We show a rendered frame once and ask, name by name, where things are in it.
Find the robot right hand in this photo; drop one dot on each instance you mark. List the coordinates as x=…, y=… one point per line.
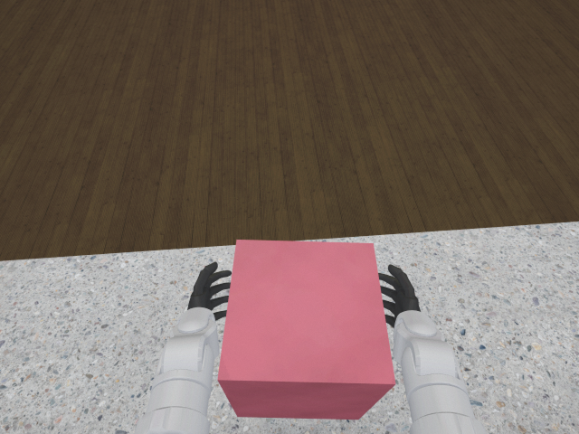
x=403, y=295

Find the carton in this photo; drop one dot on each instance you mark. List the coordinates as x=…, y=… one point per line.
x=305, y=335

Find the robot right forearm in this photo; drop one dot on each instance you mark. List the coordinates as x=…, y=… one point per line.
x=437, y=396

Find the robot left forearm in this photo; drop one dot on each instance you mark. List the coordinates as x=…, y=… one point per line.
x=183, y=381

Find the robot left hand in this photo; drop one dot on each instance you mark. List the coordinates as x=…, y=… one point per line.
x=201, y=296

